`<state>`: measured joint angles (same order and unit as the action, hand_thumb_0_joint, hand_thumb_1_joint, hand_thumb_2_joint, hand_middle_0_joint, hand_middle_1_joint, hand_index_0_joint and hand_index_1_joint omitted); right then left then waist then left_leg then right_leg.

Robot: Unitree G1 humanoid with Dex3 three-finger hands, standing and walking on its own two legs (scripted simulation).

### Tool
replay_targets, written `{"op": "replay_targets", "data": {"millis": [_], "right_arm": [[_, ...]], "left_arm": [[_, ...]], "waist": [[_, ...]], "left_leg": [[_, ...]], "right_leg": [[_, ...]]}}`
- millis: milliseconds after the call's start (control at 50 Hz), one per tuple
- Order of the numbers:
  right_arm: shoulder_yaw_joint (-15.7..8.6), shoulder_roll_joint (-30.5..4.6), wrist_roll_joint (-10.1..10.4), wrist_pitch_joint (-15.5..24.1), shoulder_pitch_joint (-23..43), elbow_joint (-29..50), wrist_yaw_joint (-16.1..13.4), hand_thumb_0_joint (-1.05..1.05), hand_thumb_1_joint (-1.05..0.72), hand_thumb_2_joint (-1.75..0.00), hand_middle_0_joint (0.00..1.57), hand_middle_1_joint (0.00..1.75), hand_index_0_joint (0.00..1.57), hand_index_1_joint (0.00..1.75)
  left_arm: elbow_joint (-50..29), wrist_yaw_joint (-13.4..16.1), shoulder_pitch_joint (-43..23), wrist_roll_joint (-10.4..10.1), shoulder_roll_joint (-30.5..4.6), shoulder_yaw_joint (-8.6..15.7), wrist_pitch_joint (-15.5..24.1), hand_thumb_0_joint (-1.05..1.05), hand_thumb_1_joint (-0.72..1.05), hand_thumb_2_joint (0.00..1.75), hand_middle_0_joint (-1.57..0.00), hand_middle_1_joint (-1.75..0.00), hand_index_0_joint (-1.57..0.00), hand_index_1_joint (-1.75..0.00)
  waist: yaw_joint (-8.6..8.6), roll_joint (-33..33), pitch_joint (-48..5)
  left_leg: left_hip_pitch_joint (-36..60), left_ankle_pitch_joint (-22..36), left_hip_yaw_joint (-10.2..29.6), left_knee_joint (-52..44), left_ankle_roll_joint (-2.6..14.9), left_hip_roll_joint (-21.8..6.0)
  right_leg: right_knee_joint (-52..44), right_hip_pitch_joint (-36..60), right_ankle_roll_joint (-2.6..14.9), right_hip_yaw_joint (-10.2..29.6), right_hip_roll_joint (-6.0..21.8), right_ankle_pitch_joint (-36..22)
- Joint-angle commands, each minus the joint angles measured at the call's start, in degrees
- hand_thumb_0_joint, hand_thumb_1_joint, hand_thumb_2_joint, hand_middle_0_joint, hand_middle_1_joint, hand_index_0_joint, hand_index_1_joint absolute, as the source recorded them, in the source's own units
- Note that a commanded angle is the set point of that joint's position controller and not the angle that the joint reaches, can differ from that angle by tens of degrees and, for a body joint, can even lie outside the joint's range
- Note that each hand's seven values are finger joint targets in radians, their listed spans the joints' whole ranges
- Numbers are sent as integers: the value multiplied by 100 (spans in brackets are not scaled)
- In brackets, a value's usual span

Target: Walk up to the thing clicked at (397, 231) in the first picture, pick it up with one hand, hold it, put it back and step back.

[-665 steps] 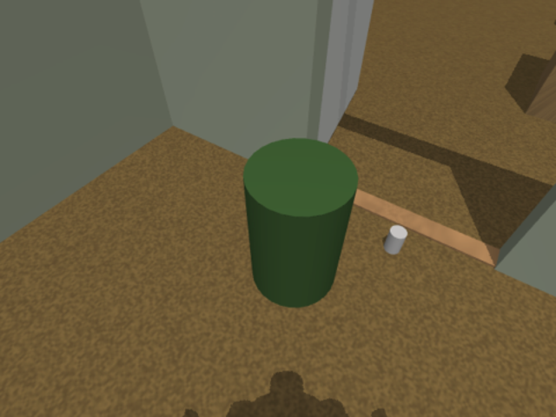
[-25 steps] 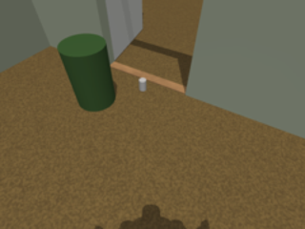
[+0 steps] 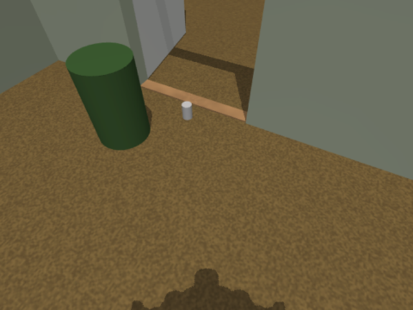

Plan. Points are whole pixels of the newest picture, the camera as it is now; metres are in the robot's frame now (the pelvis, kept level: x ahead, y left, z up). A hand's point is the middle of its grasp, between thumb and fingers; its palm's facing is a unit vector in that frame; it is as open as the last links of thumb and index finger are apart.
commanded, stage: stand
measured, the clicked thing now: (187, 110) +1.50 +0.15 -0.73
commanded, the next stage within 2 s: walk up in 1.98 s
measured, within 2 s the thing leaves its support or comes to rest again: neither
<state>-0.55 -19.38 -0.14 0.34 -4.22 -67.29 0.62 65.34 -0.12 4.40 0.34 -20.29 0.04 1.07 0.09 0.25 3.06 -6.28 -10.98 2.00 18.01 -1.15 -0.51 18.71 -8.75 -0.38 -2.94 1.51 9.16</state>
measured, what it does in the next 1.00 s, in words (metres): stands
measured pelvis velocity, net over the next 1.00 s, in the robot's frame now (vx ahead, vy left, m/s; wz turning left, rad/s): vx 0.01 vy -0.01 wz -0.01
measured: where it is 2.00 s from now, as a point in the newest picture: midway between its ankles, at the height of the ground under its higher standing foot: outside the picture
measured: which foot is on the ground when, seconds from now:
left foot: down 0.00-1.00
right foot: down 0.00-1.00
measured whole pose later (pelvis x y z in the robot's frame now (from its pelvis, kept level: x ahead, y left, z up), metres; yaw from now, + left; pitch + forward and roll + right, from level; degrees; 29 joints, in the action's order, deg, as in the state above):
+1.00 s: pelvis +0.01 -0.01 +0.00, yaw -1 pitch -1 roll +0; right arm 0.2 -20.0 -0.2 0.5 -5.2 -65.9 0.2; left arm 65.2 -0.2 4.9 0.4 -19.9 0.3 0.7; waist 0.3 -0.2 2.3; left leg -4.3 -11.3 1.7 16.8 -2.0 -1.7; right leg 18.2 -7.3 0.5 -2.7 0.4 9.6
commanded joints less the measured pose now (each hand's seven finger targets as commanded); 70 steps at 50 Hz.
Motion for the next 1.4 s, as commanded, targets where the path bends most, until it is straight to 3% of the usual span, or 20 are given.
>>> {"op": "replay_targets", "data": {"millis": [0,60,100,160,260,340,440,500,660,820,960,1120,1200,1300,1380], "right_arm": [[-214,-1231,-20,138,267,355,-96,0,-90,-90,20,30,20,30],[-205,-1221,-30,136,244,361,-104,0,-90,-90,20,30,20,30],[-207,-1247,-18,151,257,358,-112,0,-90,-90,20,30,20,30],[-197,-1211,-12,145,235,378,-110,0,-90,-90,20,30,20,30],[-179,-1186,-15,128,289,404,-110,0,-90,-90,20,30,20,30],[-181,-1220,-29,137,278,417,-113,0,-90,-90,20,30,20,30],[-173,-1206,-31,161,223,441,-111,0,-90,-90,20,30,20,30],[-175,-1196,-28,142,269,445,-113,0,-90,-90,20,30,20,30],[-183,-1230,-32,143,209,448,-112,0,-90,-90,20,30,20,30],[-159,-1210,-30,135,139,455,-120,0,-90,-90,20,30,20,30],[-147,-1240,-28,124,67,457,-127,0,-90,-90,20,30,20,30],[-149,-1269,-37,150,66,501,-122,0,-90,-90,20,30,20,30],[-158,-1296,-33,144,35,516,-129,0,-90,-90,20,30,20,30],[-147,-1233,-51,126,14,504,-112,0,-90,-90,20,30,20,30],[-157,-1267,-37,137,2,506,-107,0,-90,-90,20,30,20,30]], "left_arm": [[-323,71,-182,-16,-1211,210,124,0,90,90,-20,-30,-20,-30],[-326,69,-226,-22,-1216,224,114,0,90,90,-20,-30,-20,-30],[-317,66,-202,-26,-1183,222,118,0,90,90,-20,-30,-20,-30],[-322,78,-186,-15,-1200,229,139,0,90,90,-20,-30,-20,-30],[-310,71,-227,-7,-1206,243,99,0,90,90,-20,-30,-20,-30],[-317,66,-271,-11,-1220,262,93,0,90,90,-20,-30,-20,-30],[-342,55,-265,-7,-1216,263,93,0,90,90,-20,-30,-20,-30],[-315,55,-223,1,-1187,252,86,0,90,90,-20,-30,-20,-30],[-307,61,-166,-3,-1215,241,95,0,90,90,-20,-30,-20,-30],[-331,66,-133,-5,-1231,233,102,0,90,90,-20,-30,-20,-30],[-314,61,-147,-12,-1201,234,79,0,90,90,-20,-30,-20,-30],[-346,49,-117,-12,-1221,234,93,0,90,90,-20,-30,-20,-30],[-367,49,-152,2,-1210,228,85,0,90,90,-20,-30,-20,-30],[-338,52,-104,-5,-1251,235,86,0,90,90,-20,-30,-20,-30],[-354,49,-87,-2,-1232,227,84,0,90,90,-20,-30,-20,-30]], "waist": [[13,-99,-719],[3,-48,-741],[14,-103,-776],[3,-8,-827],[1,-87,-538],[3,-97,-530],[4,-86,-657],[24,-15,-575],[15,-7,-723],[23,-48,-695],[16,-70,-478],[26,-117,-570],[5,-88,-627],[24,0,-411],[38,-55,-499]], "left_leg": [[-36,1153,393,-226,163,-636],[-9,1196,370,-262,138,-657],[80,1566,369,-219,134,-693],[91,1592,341,-205,147,-689],[40,1024,355,-337,141,-663],[-16,890,359,-385,146,-663],[79,1249,356,-345,117,-689],[38,892,352,-339,140,-666],[140,1226,333,-273,133,-683],[132,1277,311,-276,140,-700],[24,846,307,-354,155,-679],[142,1012,301,-347,162,-719],[165,973,289,-343,172,-731],[22,594,302,-390,167,-688],[21,744,314,-375,155,-693]], "right_leg": [[-225,536,130,566,698,-939],[-213,539,134,570,692,-952],[-153,615,140,565,707,-1313],[-167,710,113,534,706,-1511],[-334,412,100,558,662,-773],[-339,459,118,590,662,-641],[-249,503,143,560,651,-904],[-318,399,121,575,639,-557],[-233,544,159,567,661,-1084],[-219,571,168,601,673,-1214],[-332,408,144,619,637,-688],[-293,451,170,669,659,-951],[-285,471,171,646,647,-892],[-395,317,147,670,618,-406],[-348,415,172,660,611,-597]]}}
